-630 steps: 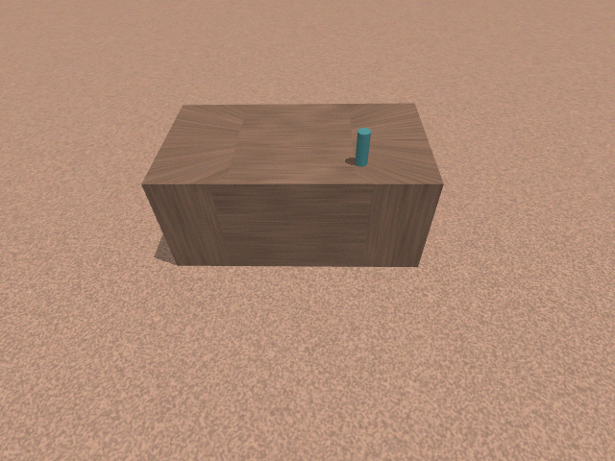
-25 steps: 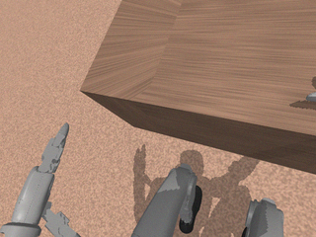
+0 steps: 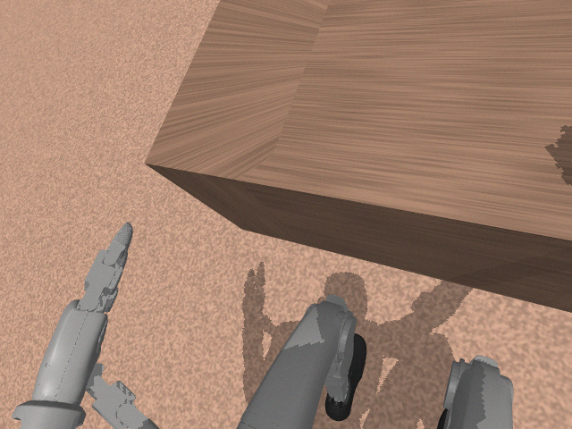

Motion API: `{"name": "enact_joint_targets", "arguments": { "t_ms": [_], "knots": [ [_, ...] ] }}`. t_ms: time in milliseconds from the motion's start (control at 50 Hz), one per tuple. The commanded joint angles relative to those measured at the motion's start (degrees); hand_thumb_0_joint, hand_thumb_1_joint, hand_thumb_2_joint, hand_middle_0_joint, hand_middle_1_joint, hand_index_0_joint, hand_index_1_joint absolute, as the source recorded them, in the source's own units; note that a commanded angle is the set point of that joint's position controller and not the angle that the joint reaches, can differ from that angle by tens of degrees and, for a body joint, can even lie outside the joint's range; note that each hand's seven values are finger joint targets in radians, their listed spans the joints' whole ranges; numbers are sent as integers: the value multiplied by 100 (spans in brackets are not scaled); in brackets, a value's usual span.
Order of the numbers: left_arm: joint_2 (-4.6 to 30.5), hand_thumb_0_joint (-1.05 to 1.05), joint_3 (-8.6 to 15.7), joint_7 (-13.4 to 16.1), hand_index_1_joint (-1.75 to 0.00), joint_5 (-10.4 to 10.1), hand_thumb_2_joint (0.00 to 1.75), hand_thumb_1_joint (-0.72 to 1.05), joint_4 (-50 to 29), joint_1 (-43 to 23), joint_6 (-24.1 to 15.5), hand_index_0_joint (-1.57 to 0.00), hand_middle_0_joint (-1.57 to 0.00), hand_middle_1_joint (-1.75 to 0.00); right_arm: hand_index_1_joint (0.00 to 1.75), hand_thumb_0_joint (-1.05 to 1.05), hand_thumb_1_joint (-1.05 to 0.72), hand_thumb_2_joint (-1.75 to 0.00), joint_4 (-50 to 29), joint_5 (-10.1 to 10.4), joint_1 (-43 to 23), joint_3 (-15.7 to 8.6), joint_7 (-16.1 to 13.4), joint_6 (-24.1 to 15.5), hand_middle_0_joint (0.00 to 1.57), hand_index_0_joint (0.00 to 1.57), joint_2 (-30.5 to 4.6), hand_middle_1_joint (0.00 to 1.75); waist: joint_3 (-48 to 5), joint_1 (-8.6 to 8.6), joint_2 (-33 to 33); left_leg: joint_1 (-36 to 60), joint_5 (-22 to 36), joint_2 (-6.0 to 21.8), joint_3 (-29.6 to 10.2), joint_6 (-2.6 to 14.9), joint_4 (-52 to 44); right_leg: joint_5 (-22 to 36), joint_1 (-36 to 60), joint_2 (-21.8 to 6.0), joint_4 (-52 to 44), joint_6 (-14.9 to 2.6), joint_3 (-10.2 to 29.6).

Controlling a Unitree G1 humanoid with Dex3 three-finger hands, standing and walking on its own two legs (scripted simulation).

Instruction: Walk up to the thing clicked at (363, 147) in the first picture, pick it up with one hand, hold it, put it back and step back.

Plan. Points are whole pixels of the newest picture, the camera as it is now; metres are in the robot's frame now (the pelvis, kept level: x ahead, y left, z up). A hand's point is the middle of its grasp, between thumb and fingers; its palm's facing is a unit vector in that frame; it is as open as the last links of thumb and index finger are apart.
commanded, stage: settle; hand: right
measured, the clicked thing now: out of the picture +0.56 -0.21 -0.03
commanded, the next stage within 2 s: lift in 1.00 s
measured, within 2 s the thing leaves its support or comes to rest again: leaves its support in 0.26 s
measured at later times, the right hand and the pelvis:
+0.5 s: hand out of the picture +0.55 -0.20 +0.00, palm faces +0.16 +0.99 -0.01, open 5.6 cm; pelvis +0.01 +0.00 +0.03, yaw +0 degrees
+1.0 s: hand out of the picture +0.56 -0.20 +0.04, palm faces +0.16 +0.99 +0.01, open 5.6 cm; pelvis +0.02 +0.00 +0.05, yaw +0 degrees
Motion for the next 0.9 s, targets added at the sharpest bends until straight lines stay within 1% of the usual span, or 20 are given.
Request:
{"name": "enact_joint_targets", "arguments": {
  "t_ms": [0, 40, 80, 120, 180, 200, 240, 260, 320, 360, 420, 460, 540, 600, 660, 700, 780, 820, 840, 880],
  "knots": [
    [1069, 0, 1020, 141, -7, -29, 8, -60, -1071, 501, -291, -5, -7, -5, 121, 0, -50, -101, -1107, 73, -1876, 83, 24, -360, 123, 123, -1117, 121, -3701, -107, -2282, 2896, 1139, -224, -94, 206, -753, 1827, 2057, 124, -1437, -132, -55],
    [1148, 0, 1138, 163, -7, -83, 8, -61, -1061, 478, -306, -5, -7, -5, 127, 0, -53, -116, -1270, 89, -1962, -31, 33, -338, 128, 128, -1345, 127, -3869, -92, -2281, 3012, 1152, -195, -147, 178, -772, 1755, 2007, 138, -1387, -140, -82],
    [1082, 0, 1051, 151, -7, -81, 8, -60, -994, 582, -293, -5, -7, -5, 130, 0, -57, -120, -1514, 101, -1944, -82, 31, -292, 129, 129, -1469, 130, -3922, -166, -2409, 3042, 1151, -182, -175, 177, -781, 1772, 2069, 122, -1393, -127, -114],
    [908, 0, 924, 117, -7, -101, 8, -60, -683, 659, -275, -5, -7, -5, 134, 0, -62, -125, -1185, 141, -1816, 124, 69, -230, 132, 132, -1046, 134, -3433, -153, -2467, 2645, 1056, -199, -94, 200, -764, 1857, 2167, 113, -1461, -90, -89],
    [1132, 0, 1080, 153, -7, -92, 8, -59, -1035, 398, -306, -5, -6, -5, 135, 0, -63, -124, -1993, 94, -2231, -39, -4, -266, 136, 136, -1551, 135, -4134, -283, -2728, 2878, 1204, -199, -99, 207, -770, 2161, 2703, 88, -1491, -69, -71],
    [1057, 0, 981, 147, -7, -66, 8, -59, -1024, 472, -269, -5, -6, -5, 136, 0, -64, -125, -1927, 52, -2210, -26, -35, -236, 136, 137, -1535, 136, -4066, -295, -2703, 2936, 1134, -200, -114, 203, -828, 2037, 2664, 101, -1538, -67, -87],
    [797, 0, 749, 127, -7, -50, 7, -58, -675, 564, -237, -5, -6, -5, 140, 0, -63, -129, -1675, 136, -2122, 260, -8, -195, 138, 139, -986, 140, -3531, -246, -2733, 2794, 996, -209, -105, 216, -920, 1867, 2513, 98, -1643, -68, -84],
    [785, 0, 750, 142, -7, -63, 7, -58, -553, 563, -233, -5, -6, -5, 139, 0, -63, -126, -1647, 147, -2184, 291, -25, -176, 139, 139, -931, 139, -3557, -261, -2616, 2793, 950, -218, -91, 206, -977, 1808, 2552, 100, -1676, -79, -70],
    [1098, 0, 971, 214, -7, -48, 7, -58, -783, 383, -227, -5, -6, -5, 138, 0, -56, -123, -2134, 113, -2383, 141, -113, -131, 139, 140, -1381, 138, -3988, -290, -2706, 3020, 1089, -217, -103, 193, -1049, 2001, 2951, 80, -1748, -65, -62],
    [927, 0, 769, 188, -7, -21, 8, -58, -602, 524, -181, -5, -6, -5, 139, 0, -56, -126, -1758, 129, -2276, 305, -134, -70, 138, 139, -1064, 139, -3779, -294, -2588, 3098, 1080, -233, -91, 199, -1154, 2017, 2878, 97, -1826, -68, -66],
    [803, 0, 702, 211, -7, -44, 8, -58, -145, 434, -162, -5, -6, -5, 138, 0, -59, -124, -1259, 195, -2118, 384, -133, -56, 140, 141, -821, 138, -3073, -267, -2203, 3044, 877, -230, -121, 180, -1305, 1596, 2342, 120, -1923, -123, -81],
    [1037, 0, 903, 268, -6, -30, 7, -58, -405, 187, -180, -5, -6, -5, 138, 0, -59, -125, -1585, 144, -2312, 214, -169, -83, 139, 140, -1255, 138, -3575, -288, -2194, 3338, 1020, -211, -192, 157, -1341, 1691, 2544, 101, -1894, -136, -98],
    [756, 0, 555, 253, -7, -12, 8, -59, -69, 293, -141, -4, -6, -5, 139, 0, -61, -127, -997, 203, -2252, 428, -96, -94, 138, 139, -771, 139, -3083, -269, -1951, 3214, 1011, -248, -94, 178, -1404, 1699, 2383, 124, -2043, -140, -58],
    [988, 0, 698, 303, -6, -20, 7, -59, -470, 74, -140, -5, -6, -5, 136, 0, -62, -125, -1332, 153, -2359, 248, -96, -137, 136, 136, -1211, 136, -3637, -376, -2039, 3554, 1138, -225, -129, 171, -1456, 1857, 2753, 105, -2142, -125, -53],
    [754, 0, 537, 272, -6, -19, 7, -58, -155, 328, -116, -5, -6, -5, 139, 0, -65, -128, -1089, 217, -2282, 410, -9, -118, 135, 136, -864, 139, -3464, -318, -2098, 3595, 1323, -233, -128, 179, -1505, 2051, 2761, 114, -2137, -128, -81],
    [842, 0, 645, 288, -6, -22, 7, -58, -215, 329, -122, -4, -6, -5, 138, 0, -65, -128, -1368, 203, -2341, 249, -23, -117, 135, 136, -1141, 138, -3813, -400, -2129, 3838, 1430, -223, -173, 167, -1548, 2136, 2892, 119, -2147, -128, -106],
    [774, 0, 583, 277, -6, 6, 7, -58, -44, 347, -94, -4, -6, -5, 138, 0, -65, -128, -1432, 242, -2387, 363, -47, -113, 134, 135, -930, 138, -3727, -413, -2351, 3673, 1623, -264, -121, 190, -1580, 2603, 3279, 81, -2196, -94, -89],
    [759, 0, 609, 283, -6, 4, 7, -59, 210, 363, -90, -4, -6, -5, 136, 0, -67, -125, -1345, 248, -2430, 341, -75, -120, 136, 136, -924, 136, -3551, -347, -2153, 3768, 1631, -247, -144, 171, -1629, 2431, 3040, 106, -2185, -112, -110],
    [688, 0, 509, 278, -6, 15, 7, -59, 235, 282, -82, -4, -6, -5, 137, 0, -67, -128, -1400, 246, -2449, 375, -95, -124, 135, 135, -915, 137, -3594, -455, -2208, 3823, 1595, -246, -178, 176, -1655, 2352, 2984, 112, -2243, -117, -136],
    [721, 0, 458, 287, -6, 21, 7, -59, 37, 101, -91, -4, -6, -4, 139, 0, -67, -128, -1370, 222, -2480, 384, -111, -148, 137, 137, -907, 139, -3680, -422, -2122, 3859, 1597, -247, -152, 171, -1667, 2432, 3135, 100, -2267, -106, -108]
  ]
}}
